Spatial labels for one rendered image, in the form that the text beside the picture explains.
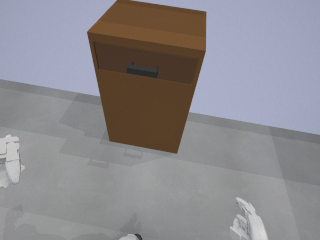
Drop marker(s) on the right robot hand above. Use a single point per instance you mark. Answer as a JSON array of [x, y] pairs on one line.
[[252, 228]]

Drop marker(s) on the handle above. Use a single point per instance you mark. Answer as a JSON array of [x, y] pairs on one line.
[[143, 71]]

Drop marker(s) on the cabinet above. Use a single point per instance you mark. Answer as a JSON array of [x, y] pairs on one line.
[[143, 111]]

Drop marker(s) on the drawer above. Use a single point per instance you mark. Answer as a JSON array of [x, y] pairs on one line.
[[171, 67]]

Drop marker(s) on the left robot hand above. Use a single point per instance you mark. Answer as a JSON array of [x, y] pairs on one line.
[[10, 162]]

